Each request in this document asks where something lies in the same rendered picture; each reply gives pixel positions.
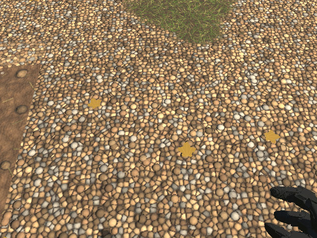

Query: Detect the robot right hand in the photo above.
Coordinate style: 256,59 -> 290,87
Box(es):
264,185 -> 317,238

